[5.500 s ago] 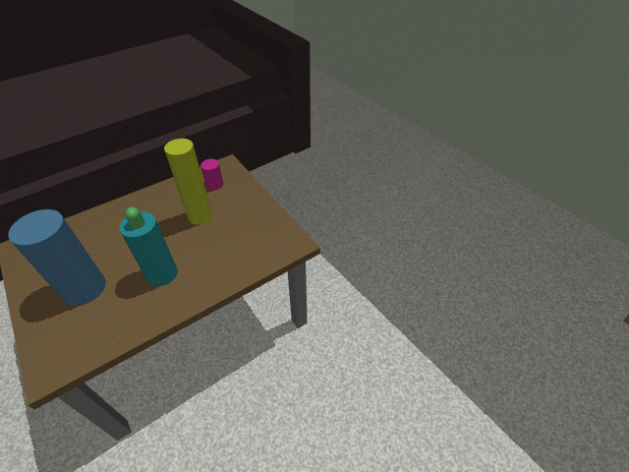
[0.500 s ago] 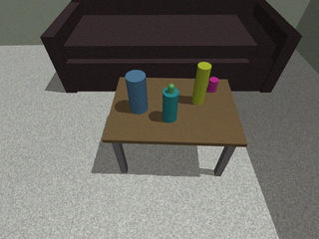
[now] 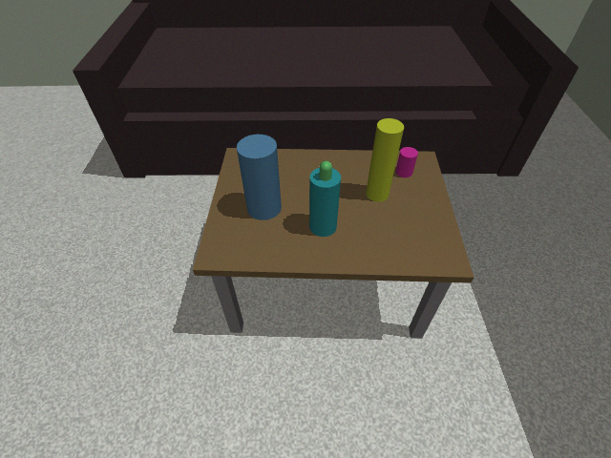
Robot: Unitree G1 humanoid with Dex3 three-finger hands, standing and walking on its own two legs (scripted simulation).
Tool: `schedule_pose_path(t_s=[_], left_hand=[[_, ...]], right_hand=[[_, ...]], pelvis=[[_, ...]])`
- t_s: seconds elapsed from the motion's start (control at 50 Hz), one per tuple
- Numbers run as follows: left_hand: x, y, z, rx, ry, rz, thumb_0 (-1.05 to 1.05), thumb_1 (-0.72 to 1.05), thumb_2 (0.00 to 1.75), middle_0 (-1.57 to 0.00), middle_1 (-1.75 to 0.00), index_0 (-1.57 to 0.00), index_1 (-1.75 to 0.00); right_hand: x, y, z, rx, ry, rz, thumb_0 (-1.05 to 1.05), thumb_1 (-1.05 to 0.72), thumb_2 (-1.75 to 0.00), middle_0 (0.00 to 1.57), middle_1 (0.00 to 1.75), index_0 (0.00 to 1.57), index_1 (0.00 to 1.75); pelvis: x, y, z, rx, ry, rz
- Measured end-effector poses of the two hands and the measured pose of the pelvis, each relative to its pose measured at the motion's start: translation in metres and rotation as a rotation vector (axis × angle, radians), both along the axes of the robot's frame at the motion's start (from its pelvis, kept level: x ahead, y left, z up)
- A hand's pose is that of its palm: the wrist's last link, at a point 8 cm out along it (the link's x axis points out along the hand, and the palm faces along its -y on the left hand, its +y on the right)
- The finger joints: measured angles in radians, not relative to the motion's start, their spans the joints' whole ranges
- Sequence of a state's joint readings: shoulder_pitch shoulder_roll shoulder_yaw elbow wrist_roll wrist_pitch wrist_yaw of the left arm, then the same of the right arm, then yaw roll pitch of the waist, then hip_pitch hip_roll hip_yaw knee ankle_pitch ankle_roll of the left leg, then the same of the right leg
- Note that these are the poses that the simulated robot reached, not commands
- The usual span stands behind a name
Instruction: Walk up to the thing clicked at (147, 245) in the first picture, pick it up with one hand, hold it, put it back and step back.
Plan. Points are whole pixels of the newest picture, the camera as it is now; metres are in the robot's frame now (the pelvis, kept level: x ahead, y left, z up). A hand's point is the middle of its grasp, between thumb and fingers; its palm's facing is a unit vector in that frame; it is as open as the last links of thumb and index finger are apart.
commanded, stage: stand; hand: right
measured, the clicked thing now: (324, 197) +0.79 -0.02 -0.23
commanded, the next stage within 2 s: walk up in 0.80 s
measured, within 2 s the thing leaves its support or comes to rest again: neither
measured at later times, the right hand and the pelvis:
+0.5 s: hand out of the picture +0.07 -0.25 -0.16, palm faces -0.03 +0.94 -0.34, open 7.4 cm; pelvis +0.00 +0.00 +0.00, yaw -1 degrees
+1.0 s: hand out of the picture +0.09 -0.24 -0.16, palm faces -0.07 +0.93 -0.35, open 7.4 cm; pelvis +0.02 +0.04 -0.01, yaw +2 degrees
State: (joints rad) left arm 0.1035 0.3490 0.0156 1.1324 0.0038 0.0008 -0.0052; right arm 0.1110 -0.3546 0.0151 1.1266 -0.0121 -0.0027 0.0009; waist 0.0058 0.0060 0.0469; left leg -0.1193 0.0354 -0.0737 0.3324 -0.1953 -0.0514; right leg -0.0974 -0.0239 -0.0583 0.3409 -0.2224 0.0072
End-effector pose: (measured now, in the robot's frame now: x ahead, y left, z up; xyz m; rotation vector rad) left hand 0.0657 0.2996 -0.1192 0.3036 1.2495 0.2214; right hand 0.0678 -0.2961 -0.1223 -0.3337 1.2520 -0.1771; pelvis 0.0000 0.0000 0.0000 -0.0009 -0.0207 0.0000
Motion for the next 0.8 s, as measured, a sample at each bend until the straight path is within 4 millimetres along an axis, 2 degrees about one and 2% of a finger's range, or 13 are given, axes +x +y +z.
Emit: schedule_pose_path(t_s=[0.32, 0.8], left_hand=[[0.002, 0.0, 0.0, 0.0, -0.003, -0.009, 0.0, 0.9, 0.9, -0.2, -0.3, -0.21, -0.3], [0.0, 0.005, 0.0, -0.001, 0.002, -0.023, 0.0, 0.9, 0.9, -0.2, -0.3, -0.21, -0.3]], right_hand=[[0.0, 0.001, 0.001, 0.002, -0.01, -0.01, 0.01, -0.9, -0.9, 0.2, 0.3, 0.2, 0.3], [-0.011, 0.005, 0.001, 0.001, 0.001, -0.024, 0.01, -0.9, -0.9, 0.2, 0.3, 0.2, 0.3]], pelvis=[[0.0, 0.0, 0.0, -0.002, -0.005, -0.007], [-0.003, 0.006, 0.0, 0.0, -0.006, -0.016]])
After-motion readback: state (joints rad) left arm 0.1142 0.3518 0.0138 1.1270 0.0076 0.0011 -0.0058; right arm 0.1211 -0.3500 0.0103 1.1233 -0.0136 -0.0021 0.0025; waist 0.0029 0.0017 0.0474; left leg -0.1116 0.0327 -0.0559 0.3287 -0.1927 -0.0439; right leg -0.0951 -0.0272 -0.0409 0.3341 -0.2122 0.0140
